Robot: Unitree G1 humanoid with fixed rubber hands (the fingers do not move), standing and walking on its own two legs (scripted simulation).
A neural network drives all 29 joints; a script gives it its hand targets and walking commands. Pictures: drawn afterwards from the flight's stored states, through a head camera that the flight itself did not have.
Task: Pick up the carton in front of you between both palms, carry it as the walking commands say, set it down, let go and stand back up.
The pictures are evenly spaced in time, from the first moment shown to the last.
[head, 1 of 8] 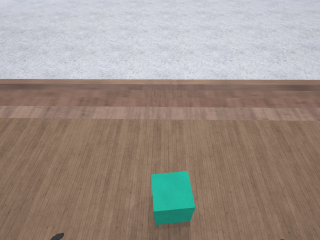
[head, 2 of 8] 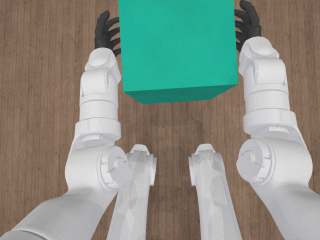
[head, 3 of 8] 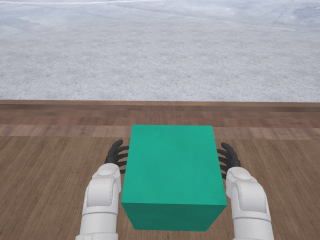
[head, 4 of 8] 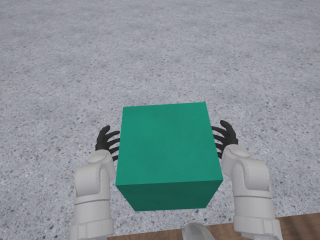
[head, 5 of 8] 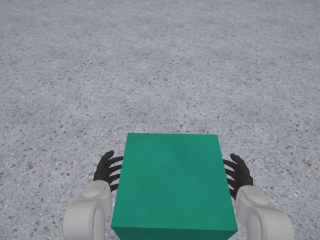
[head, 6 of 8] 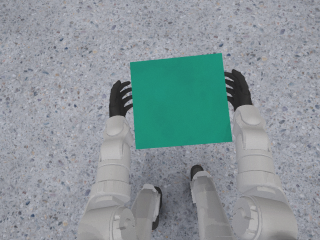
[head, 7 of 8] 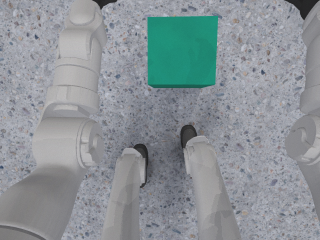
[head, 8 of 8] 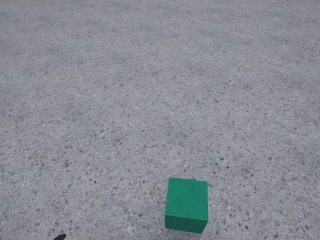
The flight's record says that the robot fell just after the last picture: no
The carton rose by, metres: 0.68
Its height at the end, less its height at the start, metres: -0.70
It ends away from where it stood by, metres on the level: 4.82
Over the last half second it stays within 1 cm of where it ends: yes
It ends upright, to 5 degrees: yes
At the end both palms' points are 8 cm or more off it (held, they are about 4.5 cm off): yes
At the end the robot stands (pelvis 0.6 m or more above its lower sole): yes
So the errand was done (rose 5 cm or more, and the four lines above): yes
